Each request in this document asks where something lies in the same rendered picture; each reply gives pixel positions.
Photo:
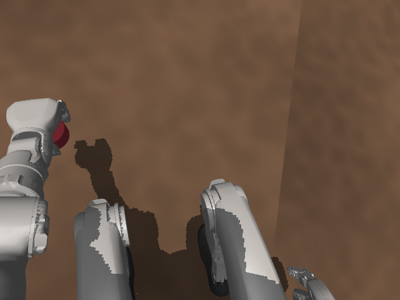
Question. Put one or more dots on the left robot arm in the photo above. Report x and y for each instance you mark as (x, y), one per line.
(24, 224)

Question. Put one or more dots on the right robot foot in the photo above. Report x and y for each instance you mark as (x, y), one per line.
(218, 288)

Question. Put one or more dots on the left robot hand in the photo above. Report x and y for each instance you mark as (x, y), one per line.
(44, 113)

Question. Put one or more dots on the tin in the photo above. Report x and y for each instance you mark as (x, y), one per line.
(61, 135)

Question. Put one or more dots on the right robot hand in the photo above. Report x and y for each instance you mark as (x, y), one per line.
(317, 290)

